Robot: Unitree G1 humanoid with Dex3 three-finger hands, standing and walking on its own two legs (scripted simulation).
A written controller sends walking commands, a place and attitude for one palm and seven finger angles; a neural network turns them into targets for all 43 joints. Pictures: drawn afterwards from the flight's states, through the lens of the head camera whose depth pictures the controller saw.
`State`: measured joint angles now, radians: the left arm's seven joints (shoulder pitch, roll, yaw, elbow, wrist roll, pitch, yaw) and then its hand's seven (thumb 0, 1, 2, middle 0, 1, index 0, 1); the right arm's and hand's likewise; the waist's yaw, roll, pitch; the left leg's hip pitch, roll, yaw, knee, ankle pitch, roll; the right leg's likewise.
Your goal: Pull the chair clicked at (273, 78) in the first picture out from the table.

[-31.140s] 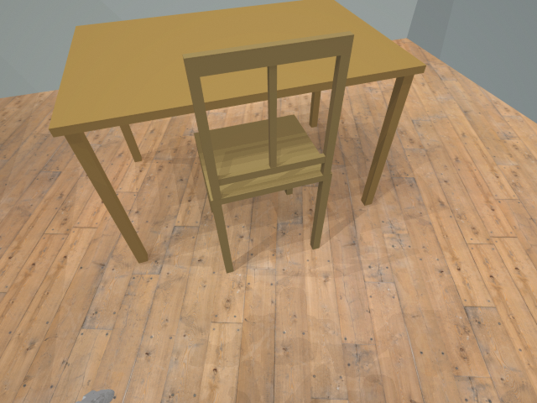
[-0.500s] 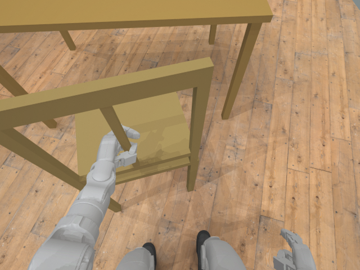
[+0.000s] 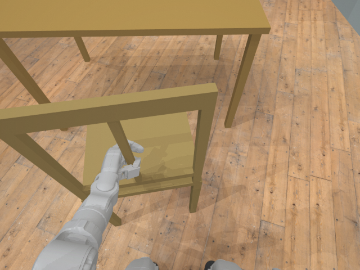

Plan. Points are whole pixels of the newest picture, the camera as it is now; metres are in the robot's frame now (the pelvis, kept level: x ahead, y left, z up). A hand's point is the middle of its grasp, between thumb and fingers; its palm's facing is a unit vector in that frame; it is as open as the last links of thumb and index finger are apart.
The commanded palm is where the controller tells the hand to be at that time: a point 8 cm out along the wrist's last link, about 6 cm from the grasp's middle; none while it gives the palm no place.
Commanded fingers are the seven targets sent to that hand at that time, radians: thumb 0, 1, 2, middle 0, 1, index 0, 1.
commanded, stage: step backward, pulling the chair out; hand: left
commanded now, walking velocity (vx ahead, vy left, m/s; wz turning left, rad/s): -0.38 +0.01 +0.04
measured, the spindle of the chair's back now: (128, 155) +0.38 +0.15 -0.05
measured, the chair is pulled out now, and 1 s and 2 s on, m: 0.42 0.53 0.53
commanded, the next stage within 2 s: stop walking, hand still on the chair in 0.26 s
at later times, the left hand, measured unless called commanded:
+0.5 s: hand (133, 202) +0.26 +0.12 -0.06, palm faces -0.04 -0.97 -0.22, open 5.2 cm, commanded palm +0.25 +0.17 -0.03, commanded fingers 0.00 0.90 0.90 -0.50 -1.45 -0.50 -1.45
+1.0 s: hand (133, 209) +0.25 +0.12 -0.05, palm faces +0.04 -0.98 -0.21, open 5.4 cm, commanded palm +0.23 +0.17 -0.03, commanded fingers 0.00 0.90 0.90 -0.50 -1.45 -0.50 -1.45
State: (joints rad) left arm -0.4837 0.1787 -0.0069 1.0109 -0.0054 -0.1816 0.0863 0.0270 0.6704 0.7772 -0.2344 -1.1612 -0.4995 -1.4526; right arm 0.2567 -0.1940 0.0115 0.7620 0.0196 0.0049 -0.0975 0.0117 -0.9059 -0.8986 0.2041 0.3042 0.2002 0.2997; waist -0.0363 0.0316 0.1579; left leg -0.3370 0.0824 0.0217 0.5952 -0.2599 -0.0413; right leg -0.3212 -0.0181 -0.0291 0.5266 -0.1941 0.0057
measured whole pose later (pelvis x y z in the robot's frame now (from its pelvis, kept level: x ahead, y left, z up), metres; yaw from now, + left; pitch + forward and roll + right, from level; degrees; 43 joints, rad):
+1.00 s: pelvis -0.03 -0.02 +0.01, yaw -1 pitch -2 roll +1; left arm -0.08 0.16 0.00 0.65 -0.04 -0.07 0.10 0.06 0.67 0.79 -0.23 -1.17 -0.50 -1.45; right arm 0.19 -0.23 0.02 0.70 0.03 -0.02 -0.11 0.01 -0.91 -0.90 0.20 0.30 0.20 0.30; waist -0.03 0.02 0.10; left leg -0.11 0.03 0.01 0.46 -0.31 -0.04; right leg -0.30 -0.03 -0.05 0.49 -0.15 -0.02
